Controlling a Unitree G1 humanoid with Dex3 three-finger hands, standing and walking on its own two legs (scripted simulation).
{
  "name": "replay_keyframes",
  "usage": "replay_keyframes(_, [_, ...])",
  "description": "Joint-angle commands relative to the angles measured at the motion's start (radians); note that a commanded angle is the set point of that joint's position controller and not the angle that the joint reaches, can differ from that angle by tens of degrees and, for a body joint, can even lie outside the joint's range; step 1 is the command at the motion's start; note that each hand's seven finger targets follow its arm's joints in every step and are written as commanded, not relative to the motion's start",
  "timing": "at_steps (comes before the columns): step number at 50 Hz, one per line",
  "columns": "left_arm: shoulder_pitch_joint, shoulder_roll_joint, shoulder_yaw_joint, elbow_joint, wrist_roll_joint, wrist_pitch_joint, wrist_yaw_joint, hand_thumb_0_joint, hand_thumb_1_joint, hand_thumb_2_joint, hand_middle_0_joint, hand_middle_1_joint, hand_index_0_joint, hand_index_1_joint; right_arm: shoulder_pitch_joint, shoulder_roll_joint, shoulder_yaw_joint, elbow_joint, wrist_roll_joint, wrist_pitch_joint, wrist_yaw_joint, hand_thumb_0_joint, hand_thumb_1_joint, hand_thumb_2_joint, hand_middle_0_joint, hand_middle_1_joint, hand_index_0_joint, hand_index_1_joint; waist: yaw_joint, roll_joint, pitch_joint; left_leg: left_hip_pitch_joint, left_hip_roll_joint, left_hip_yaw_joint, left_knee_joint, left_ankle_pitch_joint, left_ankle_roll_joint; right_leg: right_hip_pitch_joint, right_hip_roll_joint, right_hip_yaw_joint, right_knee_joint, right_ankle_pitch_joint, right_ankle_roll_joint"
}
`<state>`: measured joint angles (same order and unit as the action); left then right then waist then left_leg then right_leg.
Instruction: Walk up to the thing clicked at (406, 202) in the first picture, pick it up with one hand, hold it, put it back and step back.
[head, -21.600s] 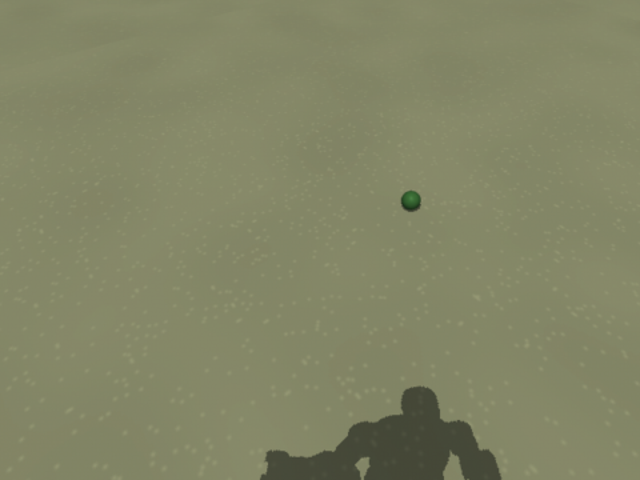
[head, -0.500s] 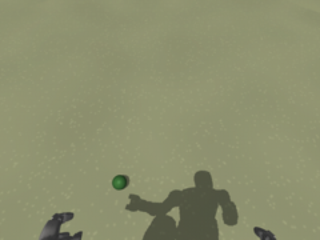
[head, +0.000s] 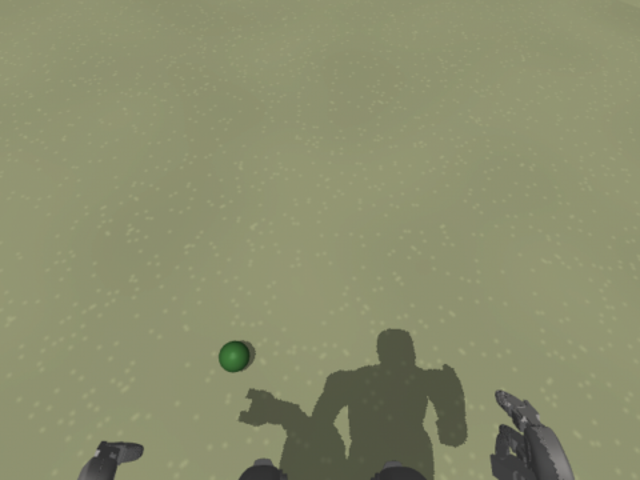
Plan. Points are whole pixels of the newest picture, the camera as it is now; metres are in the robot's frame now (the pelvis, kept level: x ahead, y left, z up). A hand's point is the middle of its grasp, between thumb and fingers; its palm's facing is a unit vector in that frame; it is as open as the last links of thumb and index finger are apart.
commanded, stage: rise first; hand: left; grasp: from above
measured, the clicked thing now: (234, 356) +0.50 +0.24 -0.66
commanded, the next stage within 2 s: none
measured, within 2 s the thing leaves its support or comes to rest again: neither
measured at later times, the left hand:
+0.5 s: hand out of the picture +0.13 +0.26 -0.19, palm faces -0.23 -0.82 -0.52, open 14.1 cm
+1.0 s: hand (172, 412) +0.29 +0.30 -0.38, palm faces -0.47 -0.31 -0.83, open 14.0 cm
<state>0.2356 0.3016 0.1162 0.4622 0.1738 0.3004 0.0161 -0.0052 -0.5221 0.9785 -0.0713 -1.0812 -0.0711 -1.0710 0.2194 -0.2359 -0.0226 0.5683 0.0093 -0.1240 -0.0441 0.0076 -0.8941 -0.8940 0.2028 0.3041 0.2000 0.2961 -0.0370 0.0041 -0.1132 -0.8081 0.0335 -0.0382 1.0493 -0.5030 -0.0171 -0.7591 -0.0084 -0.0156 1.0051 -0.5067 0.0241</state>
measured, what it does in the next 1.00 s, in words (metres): lowers itself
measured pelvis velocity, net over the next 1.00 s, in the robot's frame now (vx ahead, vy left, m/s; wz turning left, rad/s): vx -0.09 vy -0.01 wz -0.05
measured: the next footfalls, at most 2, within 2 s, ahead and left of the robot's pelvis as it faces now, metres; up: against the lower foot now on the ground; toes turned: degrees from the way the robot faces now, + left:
none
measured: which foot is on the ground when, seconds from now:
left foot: down 0.00-1.00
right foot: down 0.00-1.00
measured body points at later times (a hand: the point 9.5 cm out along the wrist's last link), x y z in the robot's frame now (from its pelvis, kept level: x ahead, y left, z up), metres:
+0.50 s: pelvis -0.03 +0.00 -0.05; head +0.08 +0.02 +0.39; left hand +0.14 +0.30 -0.15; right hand +0.15 -0.25 -0.13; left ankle +0.00 +0.13 -0.67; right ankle -0.01 -0.14 -0.67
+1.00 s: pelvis -0.09 -0.01 -0.25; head +0.12 +0.01 +0.15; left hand +0.31 +0.31 -0.33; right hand +0.05 -0.28 -0.38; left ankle +0.00 +0.12 -0.67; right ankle -0.01 -0.14 -0.67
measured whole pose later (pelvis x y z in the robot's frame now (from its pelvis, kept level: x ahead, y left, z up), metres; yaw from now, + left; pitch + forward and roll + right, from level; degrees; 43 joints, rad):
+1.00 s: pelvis -0.09 -0.01 -0.25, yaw -3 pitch +34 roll -4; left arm -0.55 0.61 0.14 0.98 0.86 -0.15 0.09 0.00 -0.53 1.01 -0.07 -1.12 -0.07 -1.11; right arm 0.11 -0.28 -0.04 0.71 -0.03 -0.16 0.05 0.01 -0.89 -0.90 0.20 0.30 0.20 0.30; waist -0.05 0.01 -0.14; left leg -1.93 0.02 -0.09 2.00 -0.67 -0.04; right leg -1.89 0.01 -0.02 1.98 -0.69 0.02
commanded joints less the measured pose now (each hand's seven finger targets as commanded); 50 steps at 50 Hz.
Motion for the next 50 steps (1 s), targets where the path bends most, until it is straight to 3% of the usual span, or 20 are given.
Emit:
replay_keyframes(1, [0.057,0.164,0.055,-0.206,0.020,0.007,0.016,0.000,-0.536,0.953,-0.061,-1.097,-0.074,-1.082,0.011,-0.143,-0.059,-0.145,-0.004,-0.053,-0.020,0.000,-0.891,-0.895,0.201,0.300,0.200,0.300,-0.002,0.064,-0.239,0.158,-0.015,0.020,-0.089,0.397,0.020,0.062,0.022,-0.024,-0.078,0.334,-0.035])
replay_keyframes(4, [0.079,0.169,0.058,-0.232,0.031,0.017,0.021,0.000,-0.526,0.938,-0.059,-1.106,-0.077,-1.086,0.007,-0.141,-0.056,-0.155,-0.005,-0.060,-0.027,0.000,-0.887,-0.894,0.201,0.300,0.200,0.300,0.000,0.075,-0.242,0.133,-0.013,0.015,-0.072,0.392,0.017,0.038,0.024,-0.029,-0.052,0.321,-0.039])
replay_keyframes(14, [0.107,0.177,0.064,-0.291,0.053,0.007,0.026,0.000,-0.512,0.946,-0.061,-1.078,-0.070,-1.067,-0.006,-0.130,-0.051,-0.189,-0.008,-0.086,-0.040,0.000,-0.857,-0.887,0.201,0.300,0.200,0.300,0.003,0.087,-0.229,0.024,-0.019,0.004,-0.035,0.191,0.021,-0.061,0.029,-0.027,-0.005,0.167,-0.042])
replay_keyframes(16, [0.104,0.182,0.064,-0.297,0.059,-0.001,0.034,0.000,-0.510,0.936,-0.060,-1.086,-0.074,-1.069,-0.001,-0.124,-0.049,-0.188,-0.005,-0.093,-0.045,0.000,-0.862,-0.888,0.201,0.300,0.200,0.300,-0.002,0.065,-0.250,0.008,-0.025,0.018,-0.011,0.192,0.028,-0.050,0.028,-0.023,-0.009,0.178,-0.040])
replay_keyframes(20, [-0.028,0.205,0.052,-0.209,0.100,-0.048,0.040,0.000,-0.522,0.946,-0.057,-1.083,-0.068,-1.070,-0.017,-0.135,-0.044,-0.163,-0.005,-0.114,-0.047,0.000,-0.866,-0.889,0.201,0.300,0.200,0.300,-0.031,0.054,-0.194,-0.086,-0.026,0.018,0.049,0.118,0.031,-0.158,0.027,-0.016,0.046,0.116,-0.041])
replay_keyframes(26, [-0.221,0.247,0.038,-0.064,0.221,-0.193,0.052,0.000,-0.529,0.963,-0.057,-1.087,-0.063,-1.081,-0.035,-0.164,-0.061,-0.103,-0.011,-0.153,-0.017,0.000,-0.860,-0.888,0.201,0.300,0.200,0.300,-0.015,0.095,-0.282,-0.226,-0.029,0.013,0.201,0.071,0.025,-0.359,0.024,-0.004,0.242,0.068,-0.051])
replay_keyframes(27, [-0.247,0.265,0.047,-0.046,0.251,-0.213,0.059,0.000,-0.554,0.982,-0.059,-1.093,-0.061,-1.091,-0.031,-0.170,-0.065,-0.086,-0.007,-0.157,-0.012,0.000,-0.876,-0.892,0.201,0.300,0.200,0.300,-0.013,0.098,-0.327,-0.223,-0.026,0.005,0.224,0.113,0.022,-0.379,0.023,-0.005,0.280,0.100,-0.054])
replay_keyframes(29, [-0.302,0.301,0.063,0.006,0.306,-0.248,0.072,0.000,-0.559,0.989,-0.063,-1.090,-0.064,-1.089,-0.048,-0.182,-0.072,-0.065,-0.006,-0.161,-0.003,0.000,-0.883,-0.896,0.200,0.300,0.200,0.300,-0.006,0.106,-0.366,-0.276,-0.027,0.004,0.278,0.090,0.021,-0.448,0.024,-0.002,0.341,0.081,-0.056])
replay_keyframes(30, [-0.303,0.285,0.050,0.046,0.325,-0.260,0.077,0.000,-0.554,0.981,-0.064,-1.106,-0.069,-1.102,-0.048,-0.186,-0.071,-0.055,-0.006,-0.160,0.004,0.000,-0.883,-0.895,0.201,0.300,0.200,0.300,-0.005,0.105,-0.381,-0.291,-0.026,-0.008,0.296,0.107,0.017,-0.479,0.024,-0.008,0.379,0.090,-0.058])
replay_keyframes(34, [-0.452,0.373,0.083,0.104,0.414,-0.304,0.099,0.000,-0.564,1.002,-0.063,-1.098,-0.064,-1.099,-0.046,-0.202,-0.086,-0.021,-0.005,-0.153,0.023,0.000,-0.891,-0.898,0.201,0.300,0.200,0.300,0.011,0.103,-0.482,-0.403,-0.036,0.005,0.418,0.114,0.027,-0.564,0.027,-0.003,0.469,0.100,-0.059])
replay_keyframes(36, [-0.508,0.398,0.089,0.140,0.453,-0.322,0.101,0.000,-0.573,1.005,-0.063,-1.114,-0.065,-1.113,-0.039,-0.208,-0.090,-0.005,-0.007,-0.145,0.037,0.000,-0.898,-0.900,0.200,0.300,0.200,0.300,0.010,0.102,-0.541,-0.443,-0.038,0.010,0.481,0.154,0.032,-0.599,0.029,-0.004,0.517,0.130,-0.058])
replay_keyframes(38, [-0.565,0.461,0.115,0.177,0.495,-0.344,0.103,0.000,-0.566,1.001,-0.062,-1.120,-0.067,-1.116,-0.027,-0.215,-0.095,0.019,-0.009,-0.133,0.048,0.000,-0.897,-0.901,0.200,0.300,0.200,0.300,0.021,0.089,-0.591,-0.490,-0.039,0.021,0.556,0.194,0.040,-0.611,0.030,-0.002,0.559,0.168,-0.053])
replay_keyframes(42, [-0.758,0.522,0.104,0.274,0.589,-0.403,0.105,0.000,-0.578,1.012,-0.059,-1.130,-0.065,-1.126,0.011,-0.219,-0.097,0.053,-0.022,-0.103,0.072,0.000,-0.899,-0.902,0.200,0.300,0.200,0.300,-0.001,0.060,-0.635,-0.620,-0.036,0.030,0.672,0.159,0.049,-0.657,0.032,-0.004,0.630,0.161,-0.044])
replay_keyframes(44, [-0.851,0.570,0.113,0.322,0.637,-0.437,0.107,0.000,-0.552,1.009,-0.051,-1.132,-0.061,-1.124,0.023,-0.230,-0.098,0.073,-0.028,-0.088,0.081,0.000,-0.879,-0.897,0.200,0.300,0.200,0.300,0.000,0.083,-0.650,-0.637,-0.033,0.020,0.697,0.125,0.042,-0.727,0.032,-0.022,0.681,0.112,-0.051])
replay_keyframes(50, [-1.104,0.670,0.103,0.442,0.754,-0.517,0.117,0.000,-0.533,1.025,-0.038,-1.119,-0.047,-1.112,0.069,-0.237,-0.089,0.090,-0.045,-0.042,0.093,0.000,-0.859,-0.892,0.200,0.300,0.200,0.300,-0.039,0.073,-0.670,-0.784,-0.034,0.031,0.797,-0.025,0.050,-0.801,0.039,-0.037,0.734,-0.017,-0.043])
